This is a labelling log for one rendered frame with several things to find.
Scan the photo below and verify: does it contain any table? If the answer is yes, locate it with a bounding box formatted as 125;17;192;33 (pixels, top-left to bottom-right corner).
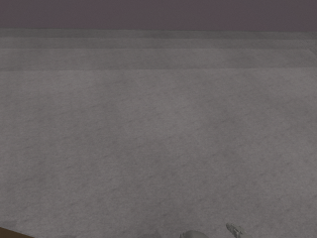
0;227;35;238

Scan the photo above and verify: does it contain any robot right hand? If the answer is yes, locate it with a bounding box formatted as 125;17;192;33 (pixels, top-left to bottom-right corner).
226;222;253;238

